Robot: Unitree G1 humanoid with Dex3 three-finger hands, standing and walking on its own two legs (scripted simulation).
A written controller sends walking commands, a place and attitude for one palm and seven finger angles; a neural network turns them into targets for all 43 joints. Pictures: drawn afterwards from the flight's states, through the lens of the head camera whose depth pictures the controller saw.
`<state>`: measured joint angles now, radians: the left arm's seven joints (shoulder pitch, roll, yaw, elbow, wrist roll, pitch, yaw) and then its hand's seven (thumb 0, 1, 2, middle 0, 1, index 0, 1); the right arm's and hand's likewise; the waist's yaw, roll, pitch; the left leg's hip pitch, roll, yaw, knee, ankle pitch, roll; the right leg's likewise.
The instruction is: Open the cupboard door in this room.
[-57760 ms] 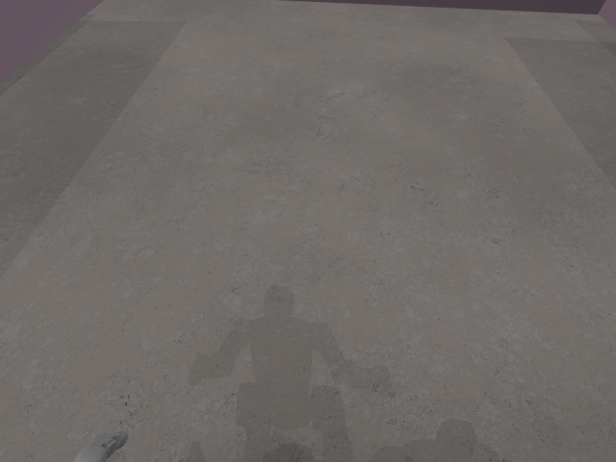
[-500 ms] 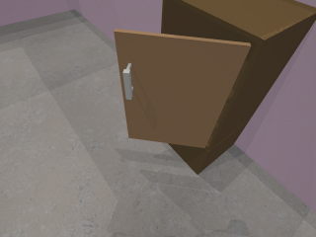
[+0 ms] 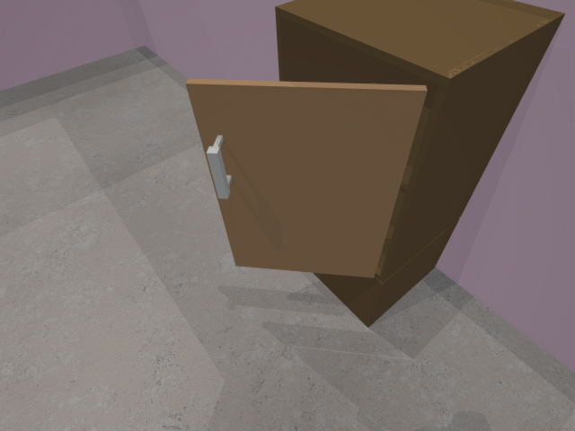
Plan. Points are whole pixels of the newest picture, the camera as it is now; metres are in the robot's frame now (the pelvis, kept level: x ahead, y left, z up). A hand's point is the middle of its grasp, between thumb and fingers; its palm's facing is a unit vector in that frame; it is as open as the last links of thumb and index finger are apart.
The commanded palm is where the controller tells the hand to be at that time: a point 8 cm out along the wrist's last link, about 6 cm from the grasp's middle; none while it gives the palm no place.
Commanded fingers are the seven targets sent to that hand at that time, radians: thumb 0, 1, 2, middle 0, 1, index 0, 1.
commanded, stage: come to a stop and stand still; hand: left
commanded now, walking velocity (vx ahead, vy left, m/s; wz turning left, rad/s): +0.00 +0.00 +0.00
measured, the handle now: (221, 167) +0.60 +0.17 +0.00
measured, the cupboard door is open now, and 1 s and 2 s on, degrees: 44 44 44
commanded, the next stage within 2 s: look again from close up in 0.52 s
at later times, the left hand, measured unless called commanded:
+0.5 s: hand out of the picture +0.04 +0.15 -0.17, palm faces +0.03 -0.97 -0.23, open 7.3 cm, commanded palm none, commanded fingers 0.00 0.90 0.90 -0.20 -0.30 -0.20 -0.30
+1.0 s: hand out of the picture +0.02 +0.14 -0.17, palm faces +0.05 -0.98 -0.21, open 7.3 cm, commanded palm none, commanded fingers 0.00 0.90 0.90 -0.20 -0.30 -0.20 -0.30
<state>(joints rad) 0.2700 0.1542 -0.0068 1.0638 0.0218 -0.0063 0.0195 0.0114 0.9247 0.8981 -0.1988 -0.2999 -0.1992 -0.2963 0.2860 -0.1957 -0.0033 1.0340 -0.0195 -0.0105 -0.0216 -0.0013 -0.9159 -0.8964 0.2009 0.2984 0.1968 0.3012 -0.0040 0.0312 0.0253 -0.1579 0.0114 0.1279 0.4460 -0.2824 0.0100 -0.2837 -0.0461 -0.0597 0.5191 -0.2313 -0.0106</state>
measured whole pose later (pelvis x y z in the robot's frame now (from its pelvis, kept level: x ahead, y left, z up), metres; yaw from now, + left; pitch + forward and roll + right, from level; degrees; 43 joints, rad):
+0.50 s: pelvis +0.02 -0.03 +0.00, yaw +1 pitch +0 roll +1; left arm 0.24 0.16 0.01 1.10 0.01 -0.02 0.03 0.01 0.93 0.90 -0.20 -0.30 -0.20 -0.30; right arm 0.30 -0.14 0.01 1.12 -0.02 -0.02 -0.03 0.00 -0.91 -0.90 0.20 0.30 0.20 0.30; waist -0.01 0.02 0.03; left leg -0.12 0.06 0.10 0.41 -0.28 -0.04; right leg -0.23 0.00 -0.10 0.48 -0.24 -0.05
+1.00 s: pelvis +0.02 -0.03 +0.00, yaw +1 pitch -1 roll +1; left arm 0.28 0.14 0.01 1.13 0.02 -0.02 0.03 0.01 0.93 0.90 -0.20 -0.30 -0.20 -0.30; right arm 0.30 -0.13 0.00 1.13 -0.02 -0.02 -0.04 0.00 -0.91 -0.90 0.20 0.30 0.20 0.30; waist 0.00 0.01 0.03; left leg -0.10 0.07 0.09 0.39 -0.28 -0.05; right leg -0.21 0.01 -0.10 0.45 -0.24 -0.06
